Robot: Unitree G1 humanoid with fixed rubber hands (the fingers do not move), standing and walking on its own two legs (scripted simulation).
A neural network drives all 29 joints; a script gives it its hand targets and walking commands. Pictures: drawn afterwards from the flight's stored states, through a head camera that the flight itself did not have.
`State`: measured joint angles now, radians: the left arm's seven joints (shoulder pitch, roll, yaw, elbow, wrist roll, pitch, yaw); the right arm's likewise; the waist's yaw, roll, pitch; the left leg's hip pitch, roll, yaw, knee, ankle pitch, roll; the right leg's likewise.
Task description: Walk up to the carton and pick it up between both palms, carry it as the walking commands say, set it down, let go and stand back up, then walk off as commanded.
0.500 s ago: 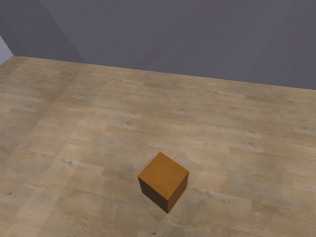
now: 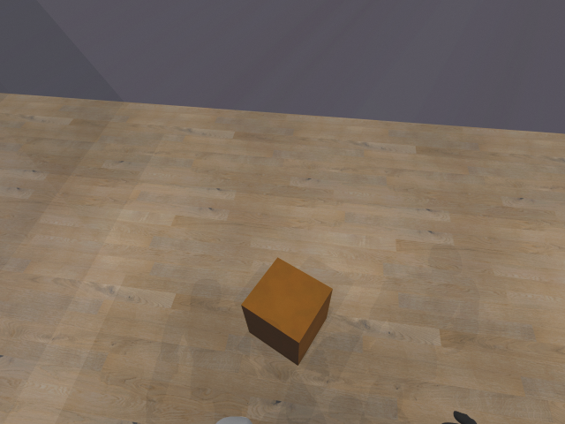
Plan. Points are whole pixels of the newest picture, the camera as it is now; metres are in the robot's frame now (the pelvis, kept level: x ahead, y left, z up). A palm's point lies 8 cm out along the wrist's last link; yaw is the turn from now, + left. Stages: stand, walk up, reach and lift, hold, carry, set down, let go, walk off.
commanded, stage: walk up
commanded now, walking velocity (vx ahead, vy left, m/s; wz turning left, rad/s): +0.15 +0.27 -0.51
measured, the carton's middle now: (287, 312) +0.53 +0.05 -0.65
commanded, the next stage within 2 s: none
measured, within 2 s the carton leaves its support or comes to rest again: neither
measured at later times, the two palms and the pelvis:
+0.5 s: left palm (117, 337) +0.26 +0.33 -0.13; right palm out of the picture -0.01 -0.09 -0.16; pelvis +0.07 +0.13 -0.02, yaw -19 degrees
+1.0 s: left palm (25, 323) +0.28 +0.52 -0.15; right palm out of the picture +0.13 +0.00 -0.10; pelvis +0.16 +0.27 +0.00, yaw -24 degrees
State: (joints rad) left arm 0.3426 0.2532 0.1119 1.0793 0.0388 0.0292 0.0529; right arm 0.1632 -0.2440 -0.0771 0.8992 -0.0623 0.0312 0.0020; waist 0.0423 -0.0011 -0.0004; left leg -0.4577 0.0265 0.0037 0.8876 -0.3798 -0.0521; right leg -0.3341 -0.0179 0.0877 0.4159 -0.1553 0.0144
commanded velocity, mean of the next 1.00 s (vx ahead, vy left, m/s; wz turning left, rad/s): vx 0.07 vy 0.22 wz -0.36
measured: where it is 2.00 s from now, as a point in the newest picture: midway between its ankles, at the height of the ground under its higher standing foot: outside the picture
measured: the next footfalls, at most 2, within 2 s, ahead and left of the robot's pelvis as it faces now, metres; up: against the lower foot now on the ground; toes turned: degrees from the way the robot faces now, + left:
left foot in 0.12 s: +0.06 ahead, +0.20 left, +0.00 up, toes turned -2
right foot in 0.46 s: +0.08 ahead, +0.05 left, +0.00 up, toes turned -26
